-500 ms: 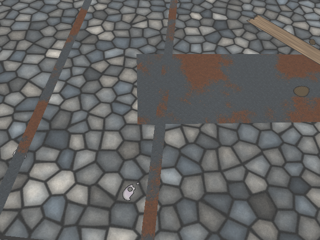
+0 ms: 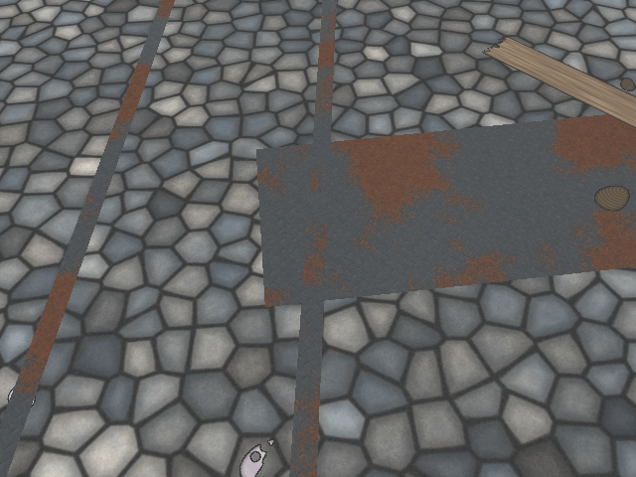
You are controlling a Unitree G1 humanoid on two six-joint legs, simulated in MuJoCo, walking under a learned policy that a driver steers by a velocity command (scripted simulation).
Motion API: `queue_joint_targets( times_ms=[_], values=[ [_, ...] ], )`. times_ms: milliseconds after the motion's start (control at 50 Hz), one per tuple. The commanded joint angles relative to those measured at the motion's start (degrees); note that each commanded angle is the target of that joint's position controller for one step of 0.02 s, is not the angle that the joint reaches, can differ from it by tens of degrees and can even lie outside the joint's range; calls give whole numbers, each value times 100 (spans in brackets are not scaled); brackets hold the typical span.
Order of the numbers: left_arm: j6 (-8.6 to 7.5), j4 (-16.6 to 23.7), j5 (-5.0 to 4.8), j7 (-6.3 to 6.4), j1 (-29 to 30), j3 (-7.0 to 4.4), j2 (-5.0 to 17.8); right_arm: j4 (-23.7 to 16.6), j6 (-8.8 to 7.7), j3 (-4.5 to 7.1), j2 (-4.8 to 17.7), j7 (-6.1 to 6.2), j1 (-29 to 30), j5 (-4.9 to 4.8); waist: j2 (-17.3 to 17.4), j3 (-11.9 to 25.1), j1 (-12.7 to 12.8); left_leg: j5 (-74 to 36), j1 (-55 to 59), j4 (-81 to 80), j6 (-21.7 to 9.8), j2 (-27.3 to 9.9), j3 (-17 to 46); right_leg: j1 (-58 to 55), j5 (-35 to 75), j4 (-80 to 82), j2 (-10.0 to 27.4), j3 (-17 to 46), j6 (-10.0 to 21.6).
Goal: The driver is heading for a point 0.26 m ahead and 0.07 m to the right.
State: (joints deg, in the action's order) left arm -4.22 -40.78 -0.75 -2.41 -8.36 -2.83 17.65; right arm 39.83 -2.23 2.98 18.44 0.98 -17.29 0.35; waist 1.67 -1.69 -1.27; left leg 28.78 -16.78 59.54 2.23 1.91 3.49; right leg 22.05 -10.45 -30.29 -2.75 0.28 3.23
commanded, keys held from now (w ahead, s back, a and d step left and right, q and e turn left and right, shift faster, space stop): e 0.06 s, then no key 0.94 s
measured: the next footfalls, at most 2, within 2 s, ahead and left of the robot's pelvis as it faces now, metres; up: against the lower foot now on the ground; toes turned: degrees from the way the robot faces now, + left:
left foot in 0.38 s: +0.20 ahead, +0.13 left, +0.00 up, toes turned -9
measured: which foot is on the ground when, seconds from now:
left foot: up 0.00-0.36, down 0.38-1.00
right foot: down 0.00-1.00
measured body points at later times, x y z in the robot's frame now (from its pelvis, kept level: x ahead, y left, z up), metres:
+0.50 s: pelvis +0.11 +0.01 +0.00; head +0.13 +0.02 +0.45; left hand +0.26 +0.26 -0.12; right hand +0.25 -0.26 -0.08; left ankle +0.16 +0.14 -0.73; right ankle +0.06 -0.09 -0.73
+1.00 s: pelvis +0.12 +0.04 +0.00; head +0.13 +0.04 +0.45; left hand +0.22 +0.30 -0.13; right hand +0.23 -0.23 -0.11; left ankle +0.16 +0.14 -0.73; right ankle +0.06 -0.09 -0.73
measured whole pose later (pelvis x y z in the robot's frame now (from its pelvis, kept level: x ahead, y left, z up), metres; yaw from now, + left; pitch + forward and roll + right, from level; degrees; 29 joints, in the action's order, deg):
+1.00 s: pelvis +0.12 +0.04 +0.00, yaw -7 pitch -2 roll +0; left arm 1.5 -54.5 0.3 2.1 -12.1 -1.3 14.8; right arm 46.6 -1.0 1.9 14.4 0.6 -8.5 0.5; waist 0.1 -2.7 0.4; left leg 13.3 -13.3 28.7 -1.7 2.4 1.4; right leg 5.9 -19.3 -27.5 -2.2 7.6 -0.4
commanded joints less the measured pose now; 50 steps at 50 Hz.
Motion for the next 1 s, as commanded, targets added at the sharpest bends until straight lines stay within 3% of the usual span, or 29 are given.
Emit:
queue_joint_targets(
  times_ms=[20, 100, 160, 220, 300, 340, 360, 380, 400, 420, 440, 460, 500, 540, 740, 1000],
  values=[
    [71, 311, -22, 100, -513, -239, 874, -667, -154, 180, 737, 17, 383, 23, -325, 686, 343, -191, -2227, 1018, 70, -369, 171, -2330, 3046, 975, 1722, 2167, 1274],
    [176, 345, 73, 222, -184, -229, 882, -523, 23, 131, 462, 66, 106, 25, -669, 721, 8, -699, -1468, 92, 241, -345, 28, -1476, 3621, 1171, 1343, 1570, 1221],
    [252, 233, 31, 289, -206, -219, 889, -492, 99, 94, 347, 114, 281, 41, -677, 827, 68, -1230, -1203, -717, 348, -340, -11, -1328, 3552, 1123, 1240, 1343, 1123],
    [336, 144, 48, 330, -192, -182, 849, -516, 128, 89, 314, 101, 596, -8, -734, 788, 188, -1729, -865, -1355, 353, -360, 13, -1177, 3036, 1121, 1176, 1294, 981],
    [409, 29, 81, 297, -203, -109, 763, -578, 102, 116, 340, 65, 931, -38, -773, 569, 323, -1593, -526, -2113, 242, -330, 14, -1216, 2454, 958, 1242, 1534, 956],
    [429, -13, 53, 283, -108, -53, 668, -556, 56, 123, 306, 44, 898, -34, -778, 479, 227, -1702, -142, -2855, 99, -287, -34, -1226, 2218, 744, 1208, 1662, 873],
    [427, -45, 19, 283, -61, -7, 573, -512, 14, 117, 265, 30, 792, -10, -709, 432, 84, -2429, 322, -3654, -15, -287, -45, -1106, 1939, 640, 1080, 1666, 701],
    [382, -93, 80, 279, -255, 46, 439, -529, -23, 135, 425, 51, 769, 60, -481, 497, 122, -3578, 908, -3918, -154, -632, 311, -905, 1503, 572, 889, 1663, 409],
    [317, -138, 246, 254, -659, 66, 383, -598, -13, 208, 813, 98, 718, 102, 145, 795, 387, -5138, 1569, -3503, -451, -1268, 778, -643, 454, 259, 503, 1359, 140],
    [297, -252, 196, 252, -984, 79, 287, -527, 27, 156, 622, 78, 900, 110, 664, 910, 601, -5142, 1559, -3256, -913, -1397, 911, -538, -535, 363, 234, 970, -96],
    [326, -285, 192, 258, -762, 92, 391, -560, 43, 96, 301, 30, 1041, 59, 544, 815, 424, -4486, 1274, -3297, -939, -1211, 849, -763, -504, 530, 283, 879, -234],
    [362, -291, 158, 264, -540, 52, 515, -559, 45, 87, 252, -8, 1069, 36, 346, 662, 271, -3962, 1263, -3262, -765, -918, 609, -648, -227, 516, 239, 880, -247],
    [473, -267, 133, 294, -338, 38, 544, -502, 1, 110, 371, -51, 957, 19, 248, 545, 156, -3727, 1194, -3188, -578, -715, 452, -651, 292, 472, 250, 938, -202],
    [523, -294, 122, 310, -332, 41, 501, -444, -38, 94, 340, -55, 926, 23, 235, 528, 173, -3823, 1124, -3155, -548, -690, 425, -802, 506, 474, 295, 979, -182],
    [570, -664, 100, 384, -344, 22, 391, -215, 13, 71, 279, -42, 1050, 10, -143, 429, 160, -3578, 1121, -3190, -569, -567, 357, -1047, 677, 546, 324, 978, -269],
    [506, -1254, 104, 481, -476, 18, 368, 434, 57, 39, 251, -6, 1035, 11, -118, 99, 164, -2432, 899, -3540, -519, -429, 323, -1020, 184, 723, 317, 907, -326]
  ],
)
